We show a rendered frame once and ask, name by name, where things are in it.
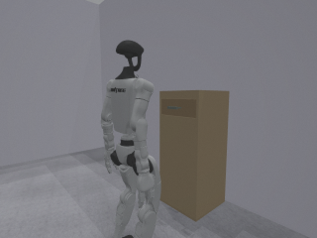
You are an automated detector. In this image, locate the cabinet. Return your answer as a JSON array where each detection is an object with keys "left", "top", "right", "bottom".
[{"left": 159, "top": 90, "right": 230, "bottom": 222}]

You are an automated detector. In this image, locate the left robot upper arm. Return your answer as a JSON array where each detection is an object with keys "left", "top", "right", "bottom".
[{"left": 101, "top": 79, "right": 114, "bottom": 123}]

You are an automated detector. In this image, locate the right robot upper arm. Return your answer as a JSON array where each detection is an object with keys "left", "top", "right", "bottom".
[{"left": 130, "top": 78, "right": 155, "bottom": 132}]

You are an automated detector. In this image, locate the left robot forearm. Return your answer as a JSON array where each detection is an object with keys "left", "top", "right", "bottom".
[{"left": 100, "top": 118, "right": 115, "bottom": 151}]

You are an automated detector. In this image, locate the handle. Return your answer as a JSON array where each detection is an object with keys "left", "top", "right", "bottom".
[{"left": 167, "top": 106, "right": 181, "bottom": 110}]

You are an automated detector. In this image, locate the humanoid robot torso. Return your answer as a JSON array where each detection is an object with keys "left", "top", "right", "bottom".
[{"left": 111, "top": 74, "right": 146, "bottom": 167}]

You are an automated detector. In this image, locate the right robot forearm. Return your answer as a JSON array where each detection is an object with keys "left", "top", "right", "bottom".
[{"left": 132, "top": 118, "right": 150, "bottom": 174}]

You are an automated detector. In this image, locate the drawer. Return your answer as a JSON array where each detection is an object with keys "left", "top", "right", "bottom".
[{"left": 161, "top": 98, "right": 197, "bottom": 118}]

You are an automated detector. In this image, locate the right robot hand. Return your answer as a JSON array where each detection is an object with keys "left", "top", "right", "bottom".
[{"left": 137, "top": 172, "right": 155, "bottom": 208}]

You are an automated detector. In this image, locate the right robot thigh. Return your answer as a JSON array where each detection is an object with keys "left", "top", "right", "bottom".
[{"left": 132, "top": 155, "right": 161, "bottom": 223}]

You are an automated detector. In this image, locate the left robot hand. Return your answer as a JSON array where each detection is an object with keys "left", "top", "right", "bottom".
[{"left": 104, "top": 149, "right": 119, "bottom": 174}]

